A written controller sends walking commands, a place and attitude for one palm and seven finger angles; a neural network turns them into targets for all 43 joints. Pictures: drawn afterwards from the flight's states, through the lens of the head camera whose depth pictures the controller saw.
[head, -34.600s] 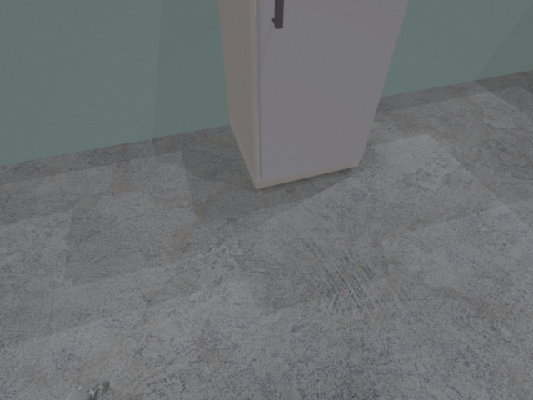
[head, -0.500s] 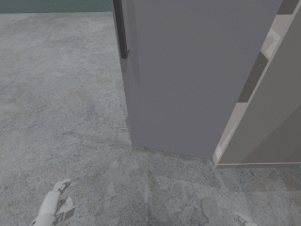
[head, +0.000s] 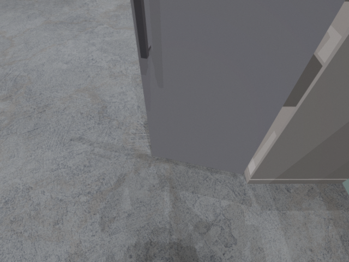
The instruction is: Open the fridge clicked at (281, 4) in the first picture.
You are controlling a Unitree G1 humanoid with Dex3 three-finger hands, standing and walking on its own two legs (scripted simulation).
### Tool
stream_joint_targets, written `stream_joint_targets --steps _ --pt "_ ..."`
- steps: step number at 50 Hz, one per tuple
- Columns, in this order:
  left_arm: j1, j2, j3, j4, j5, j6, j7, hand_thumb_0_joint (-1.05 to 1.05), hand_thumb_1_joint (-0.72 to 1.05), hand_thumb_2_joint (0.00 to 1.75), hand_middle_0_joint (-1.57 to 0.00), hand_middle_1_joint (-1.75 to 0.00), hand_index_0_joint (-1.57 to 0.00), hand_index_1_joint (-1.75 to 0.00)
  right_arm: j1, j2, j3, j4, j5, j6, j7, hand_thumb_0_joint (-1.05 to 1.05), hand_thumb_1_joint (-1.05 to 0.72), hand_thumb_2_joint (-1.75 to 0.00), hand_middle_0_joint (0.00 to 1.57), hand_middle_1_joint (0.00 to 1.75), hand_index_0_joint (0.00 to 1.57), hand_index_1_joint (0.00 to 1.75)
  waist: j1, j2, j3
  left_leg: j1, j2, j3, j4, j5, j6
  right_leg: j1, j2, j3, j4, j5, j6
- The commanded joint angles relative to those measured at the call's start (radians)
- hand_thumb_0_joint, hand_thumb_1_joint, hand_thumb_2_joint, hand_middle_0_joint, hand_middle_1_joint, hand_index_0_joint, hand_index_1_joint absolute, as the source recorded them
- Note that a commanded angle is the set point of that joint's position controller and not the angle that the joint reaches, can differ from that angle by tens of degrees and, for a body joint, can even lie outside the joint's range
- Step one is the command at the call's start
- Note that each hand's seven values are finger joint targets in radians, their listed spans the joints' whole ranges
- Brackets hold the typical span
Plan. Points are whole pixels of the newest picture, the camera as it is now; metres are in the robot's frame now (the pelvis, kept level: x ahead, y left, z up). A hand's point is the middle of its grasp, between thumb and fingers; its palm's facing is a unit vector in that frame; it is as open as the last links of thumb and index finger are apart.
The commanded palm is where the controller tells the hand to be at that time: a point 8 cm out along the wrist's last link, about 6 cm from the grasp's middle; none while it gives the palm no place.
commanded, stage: let the arm hang, fingers relaxed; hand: left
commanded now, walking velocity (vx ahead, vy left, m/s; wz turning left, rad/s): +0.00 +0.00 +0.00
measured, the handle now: out of the picture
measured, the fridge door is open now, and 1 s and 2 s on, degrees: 76 76 76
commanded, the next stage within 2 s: look to check the result in 0.42 s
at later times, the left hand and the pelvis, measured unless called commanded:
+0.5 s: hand out of the picture +0.09 +0.23 -0.16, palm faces -0.06 -0.96 -0.28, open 7.4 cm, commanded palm none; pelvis +0.01 +0.01 +0.00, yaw +0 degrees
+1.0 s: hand out of the picture +0.08 +0.25 -0.16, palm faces -0.05 -0.95 -0.31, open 7.4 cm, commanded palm none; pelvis +0.02 +0.02 +0.00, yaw +0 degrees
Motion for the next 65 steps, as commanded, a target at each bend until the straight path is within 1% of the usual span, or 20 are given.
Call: stream_joint_targets --steps 1,5,15,18,20,23,25,27,30,33,39,40,43,45,50,52,53,55,57,65 --pt "-0.032 0.154 0.025 -0.042 0.002 -0.029 0.004 0.0 0.9 0.9 -0.2 -0.3 -0.2 -0.3 -0.009 -0.178 -0.027 -0.033 -0.003 -0.024 -0.007 0.0 -0.9 -0.9 0.2 0.3 0.2 0.3 0.005 -0.029 -0.107 0.039 0.12 -0.112 -0.095 0.079 0.015 0.033 -0.102 0.088 -0.071 0.079 -0.05" --pt "-0.046 0.162 0.024 -0.043 0.004 -0.034 0.006 0.0 0.9 0.9 -0.2 -0.3 -0.2 -0.3 -0.033 -0.189 -0.026 -0.028 -0.002 -0.028 -0.005 0.0 -0.9 -0.9 0.2 0.3 0.2 0.3 0.006 -0.038 -0.114 0.064 0.122 -0.11 -0.102 0.137 0.015 0.04 -0.106 0.086 -0.071 0.129 -0.045" --pt "-0.06 0.166 0.024 -0.048 0.006 -0.038 0.007 0.0 0.9 0.9 -0.2 -0.3 -0.2 -0.3 -0.071 -0.198 -0.02 -0.028 -0.003 -0.032 -0.003 0.0 -0.9 -0.9 0.2 0.3 0.2 0.3 0.007 -0.017 -0.111 0.094 0.125 -0.106 -0.127 0.197 0.008 0.053 -0.109 0.081 -0.083 0.162 -0.037" --pt "-0.059 0.164 0.024 -0.047 0.005 -0.037 0.007 0.0 0.9 0.9 -0.2 -0.3 -0.2 -0.3 -0.074 -0.198 -0.019 -0.026 -0.004 -0.034 -0.004 0.0 -0.9 -0.9 0.2 0.3 0.2 0.3 0.007 0.003 -0.111 0.103 0.124 -0.104 -0.135 0.213 0.007 0.059 -0.112 0.079 -0.084 0.167 -0.036" --pt "-0.051 0.167 0.024 -0.046 0.005 -0.039 0.007 0.0 0.9 0.9 -0.2 -0.3 -0.2 -0.3 -0.072 -0.201 -0.02 -0.029 -0.001 -0.033 -0.004 0.0 -0.9 -0.9 0.2 0.3 0.2 0.3 0.007 -0.019 -0.119 0.11 0.126 -0.104 -0.132 0.207 0.008 0.063 -0.112 0.077 -0.093 0.164 -0.035" --pt "-0.051 0.165 0.024 -0.042 0.004 -0.037 0.005 0.0 0.9 0.9 -0.2 -0.3 -0.2 -0.3 -0.073 -0.203 -0.02 -0.025 -0.003 -0.035 -0.006 0.0 -0.9 -0.9 0.2 0.3 0.2 0.3 0.006 0.004 -0.111 0.109 0.125 -0.105 -0.139 0.202 0.008 0.064 -0.113 0.076 -0.095 0.155 -0.036" --pt "-0.044 0.169 0.024 -0.041 0.004 -0.038 0.006 0.0 0.9 0.9 -0.2 -0.3 -0.2 -0.3 -0.066 -0.207 -0.021 -0.026 0.0 -0.035 -0.007 0.0 -0.9 -0.9 0.2 0.3 0.2 0.3 0.007 -0.02 -0.123 0.118 0.126 -0.108 -0.135 0.217 0.011 0.071 -0.114 0.074 -0.095 0.17 -0.038" --pt "-0.044 0.17 0.024 -0.036 0.003 -0.038 0.005 0.0 0.9 0.9 -0.2 -0.3 -0.2 -0.3 -0.065 -0.206 -0.021 -0.02 -0.001 -0.036 -0.008 0.0 -0.9 -0.9 0.2 0.3 0.2 0.3 0.005 -0.003 -0.117 0.117 0.125 -0.104 -0.138 0.213 0.009 0.072 -0.117 0.072 -0.098 0.168 -0.038" --pt "-0.036 0.174 0.024 -0.032 0.003 -0.038 0.005 0.0 0.9 0.9 -0.2 -0.3 -0.2 -0.3 -0.061 -0.212 -0.023 -0.021 0.002 -0.034 -0.008 0.0 -0.9 -0.9 0.2 0.3 0.2 0.3 0.006 -0.024 -0.118 0.124 0.125 -0.107 -0.135 0.212 0.012 0.071 -0.116 0.073 -0.102 0.171 -0.04" --pt "-0.036 0.175 0.022 -0.025 0.001 -0.036 0.004 0.0 0.9 0.9 -0.2 -0.3 -0.2 -0.3 -0.062 -0.213 -0.022 -0.014 0.0 -0.034 -0.01 0.0 -0.9 -0.9 0.2 0.3 0.2 0.3 0.005 0.0 -0.109 0.118 0.126 -0.108 -0.141 0.197 0.011 0.07 -0.117 0.071 -0.103 0.154 -0.04" --pt "-0.032 0.183 0.024 -0.019 0.001 -0.035 0.004 0.0 0.9 0.9 -0.2 -0.3 -0.2 -0.3 -0.065 -0.221 -0.023 -0.012 0.001 -0.036 -0.01 0.0 -0.9 -0.9 0.2 0.3 0.2 0.3 0.007 -0.001 -0.112 0.124 0.125 -0.111 -0.142 0.208 0.012 0.074 -0.119 0.072 -0.104 0.161 -0.04" --pt "-0.029 0.186 0.024 -0.021 0.002 -0.037 0.005 0.0 0.9 0.9 -0.2 -0.3 -0.2 -0.3 -0.059 -0.221 -0.023 -0.016 0.003 -0.035 -0.01 0.0 -0.9 -0.9 0.2 0.3 0.2 0.3 0.006 -0.025 -0.119 0.127 0.127 -0.112 -0.139 0.213 0.013 0.077 -0.119 0.069 -0.104 0.17 -0.041" --pt "-0.037 0.186 0.022 -0.019 0.001 -0.034 0.004 0.0 0.9 0.9 -0.2 -0.3 -0.2 -0.3 -0.067 -0.226 -0.023 -0.012 0.001 -0.036 -0.01 0.0 -0.9 -0.9 0.2 0.3 0.2 0.3 0.006 -0.003 -0.102 0.122 0.127 -0.112 -0.149 0.207 0.011 0.071 -0.12 0.069 -0.105 0.154 -0.039" --pt "-0.035 0.193 0.024 -0.021 0.003 -0.037 0.005 0.0 0.9 0.9 -0.2 -0.3 -0.2 -0.3 -0.066 -0.227 -0.024 -0.014 0.003 -0.036 -0.009 0.0 -0.9 -0.9 0.2 0.3 0.2 0.3 0.007 -0.02 -0.121 0.131 0.128 -0.112 -0.144 0.221 0.013 0.081 -0.121 0.07 -0.106 0.171 -0.039" --pt "-0.042 0.197 0.025 -0.023 0.003 -0.036 0.005 0.0 0.9 0.9 -0.2 -0.3 -0.2 -0.3 -0.076 -0.234 -0.023 -0.018 0.002 -0.037 -0.008 0.0 -0.9 -0.9 0.2 0.3 0.2 0.3 0.007 -0.02 -0.114 0.129 0.128 -0.114 -0.153 0.214 0.012 0.079 -0.121 0.07 -0.111 0.16 -0.038" --pt "-0.052 0.197 0.024 -0.024 0.003 -0.035 0.004 0.0 0.9 0.9 -0.2 -0.3 -0.2 -0.3 -0.08 -0.234 -0.023 -0.015 0.001 -0.036 -0.007 0.0 -0.9 -0.9 0.2 0.3 0.2 0.3 0.006 0.001 -0.099 0.117 0.127 -0.114 -0.162 0.196 0.009 0.076 -0.121 0.072 -0.114 0.142 -0.036" --pt "-0.054 0.2 0.023 -0.023 0.003 -0.035 0.003 0.0 0.9 0.9 -0.2 -0.3 -0.2 -0.3 -0.085 -0.236 -0.022 -0.017 0.0 -0.036 -0.006 0.0 -0.9 -0.9 0.2 0.3 0.2 0.3 0.007 -0.005 -0.09 0.114 0.127 -0.115 -0.164 0.195 0.01 0.071 -0.121 0.071 -0.115 0.14 -0.036" --pt "-0.049 0.203 0.025 -0.025 0.003 -0.037 0.004 0.0 0.9 0.9 -0.2 -0.3 -0.2 -0.3 -0.085 -0.242 -0.023 -0.021 0.001 -0.037 -0.006 0.0 -0.9 -0.9 0.2 0.3 0.2 0.3 0.008 -0.017 -0.112 0.127 0.127 -0.118 -0.159 0.207 0.011 0.08 -0.122 0.073 -0.115 0.151 -0.037" --pt "-0.056 0.203 0.024 -0.026 0.003 -0.036 0.003 0.0 0.9 0.9 -0.2 -0.3 -0.2 -0.3 -0.087 -0.241 -0.022 -0.018 -0.001 -0.038 -0.006 0.0 -0.9 -0.9 0.2 0.3 0.2 0.3 0.008 -0.003 -0.11 0.125 0.128 -0.115 -0.165 0.205 0.008 0.08 -0.122 0.072 -0.114 0.147 -0.036" --pt "-0.057 0.213 0.026 -0.031 0.003 -0.04 0.004 0.0 0.9 0.9 -0.2 -0.3 -0.2 -0.3 -0.087 -0.251 -0.023 -0.022 0.002 -0.039 -0.006 0.0 -0.9 -0.9 0.2 0.3 0.2 0.3 0.007 -0.021 -0.127 0.139 0.129 -0.115 -0.161 0.236 0.008 0.095 -0.125 0.072 -0.117 0.18 -0.038"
